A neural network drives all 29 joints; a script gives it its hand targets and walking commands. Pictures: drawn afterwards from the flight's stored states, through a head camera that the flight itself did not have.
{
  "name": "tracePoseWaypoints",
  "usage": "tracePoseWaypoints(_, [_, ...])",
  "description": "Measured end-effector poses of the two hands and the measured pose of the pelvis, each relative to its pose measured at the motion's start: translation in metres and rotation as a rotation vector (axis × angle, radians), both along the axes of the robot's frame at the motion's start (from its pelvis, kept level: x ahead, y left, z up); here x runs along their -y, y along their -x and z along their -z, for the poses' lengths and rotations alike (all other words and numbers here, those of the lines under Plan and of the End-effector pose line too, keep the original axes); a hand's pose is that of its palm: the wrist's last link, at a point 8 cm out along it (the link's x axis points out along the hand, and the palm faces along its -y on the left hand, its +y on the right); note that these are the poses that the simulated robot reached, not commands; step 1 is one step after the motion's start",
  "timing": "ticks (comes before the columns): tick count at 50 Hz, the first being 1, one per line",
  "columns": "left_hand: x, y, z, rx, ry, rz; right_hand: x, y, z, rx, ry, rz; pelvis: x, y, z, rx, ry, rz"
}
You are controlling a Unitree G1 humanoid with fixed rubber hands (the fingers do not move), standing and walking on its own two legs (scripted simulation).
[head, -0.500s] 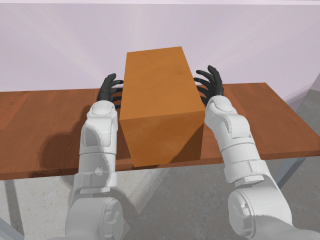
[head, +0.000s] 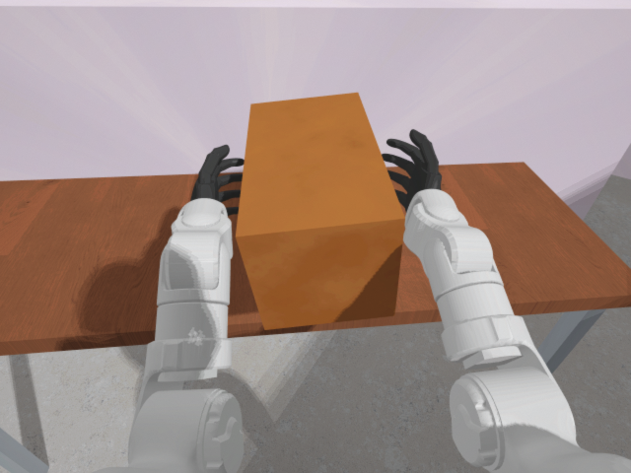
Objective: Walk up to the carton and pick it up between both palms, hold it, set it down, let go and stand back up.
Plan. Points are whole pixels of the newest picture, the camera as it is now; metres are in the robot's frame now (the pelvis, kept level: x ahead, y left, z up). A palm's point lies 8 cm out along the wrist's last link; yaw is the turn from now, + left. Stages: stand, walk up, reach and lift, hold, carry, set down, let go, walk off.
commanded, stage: hold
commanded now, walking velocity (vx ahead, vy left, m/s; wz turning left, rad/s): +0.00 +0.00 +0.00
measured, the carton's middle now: (315, 199) +0.44 +0.00 +0.16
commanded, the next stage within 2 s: set down in 0.38 s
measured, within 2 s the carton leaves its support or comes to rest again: neither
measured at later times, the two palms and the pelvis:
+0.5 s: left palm (209, 207) +0.37 +0.13 +0.20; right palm (421, 194) +0.38 -0.12 +0.21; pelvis +0.00 +0.00 +0.00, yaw +0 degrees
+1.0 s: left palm (220, 200) +0.43 +0.13 +0.17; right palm (408, 187) +0.42 -0.12 +0.19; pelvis +0.03 +0.00 +0.00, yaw +0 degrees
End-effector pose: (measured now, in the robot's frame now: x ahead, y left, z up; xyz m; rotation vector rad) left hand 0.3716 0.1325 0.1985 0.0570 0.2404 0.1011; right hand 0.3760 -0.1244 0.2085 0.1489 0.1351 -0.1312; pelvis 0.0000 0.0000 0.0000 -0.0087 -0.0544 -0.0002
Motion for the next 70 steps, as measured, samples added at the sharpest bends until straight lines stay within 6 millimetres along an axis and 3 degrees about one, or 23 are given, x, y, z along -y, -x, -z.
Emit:
tracePoseWaypoints(22, [0.0,0.0,0.0,0.003,0.002,0.001,0.0,0.0,-0.001,0.003,0.001,0.002,0.0,0.0,0.0,0.0,0.0,0.0])
tracePoseWaypoints(31, [0.002,-0.012,0.005,0.043,-0.014,0.016,0.002,-0.009,0.0,0.043,0.049,0.006,0.0,-0.005,0.0,-0.006,0.0,0.0])
tracePoseWaypoints(41, [0.004,-0.038,0.03,0.045,-0.015,0.04,0.004,-0.031,0.02,0.066,0.158,0.015,0.004,-0.019,-0.002,-0.026,-0.005,0.0])
tracePoseWaypoints(51, [0.001,-0.059,0.034,0.074,-0.02,0.046,0.0,-0.05,0.022,0.104,0.156,0.021,0.0,-0.035,-0.003,-0.029,0.0,-0.001])
tracePoseWaypoints(65, [0.0,-0.065,0.051,0.046,-0.013,0.065,-0.002,-0.053,0.033,0.092,0.171,0.03,-0.002,-0.038,-0.003,-0.022,0.001,-0.001])
tracePoseWaypoints(70, [0.005,-0.064,0.07,-0.017,-0.025,0.085,0.003,-0.051,0.05,0.035,0.179,0.037,-0.002,-0.037,-0.003,-0.021,0.001,-0.001])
